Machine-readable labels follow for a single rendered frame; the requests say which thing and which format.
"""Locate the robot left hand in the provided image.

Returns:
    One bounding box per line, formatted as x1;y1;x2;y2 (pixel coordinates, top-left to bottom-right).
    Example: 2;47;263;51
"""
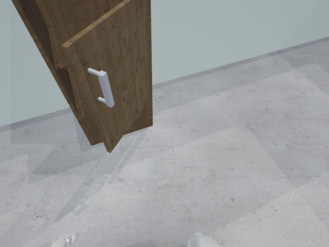
51;232;79;247

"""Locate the cupboard door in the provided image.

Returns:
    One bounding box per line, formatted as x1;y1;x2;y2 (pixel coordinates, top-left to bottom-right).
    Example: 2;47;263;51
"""
61;0;150;153

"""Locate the right robot thigh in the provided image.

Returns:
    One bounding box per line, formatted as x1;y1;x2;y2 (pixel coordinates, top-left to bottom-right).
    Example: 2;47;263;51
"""
187;235;221;247

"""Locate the handle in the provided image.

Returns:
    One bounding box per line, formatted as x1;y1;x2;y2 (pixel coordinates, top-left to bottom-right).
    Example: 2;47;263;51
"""
88;68;115;108

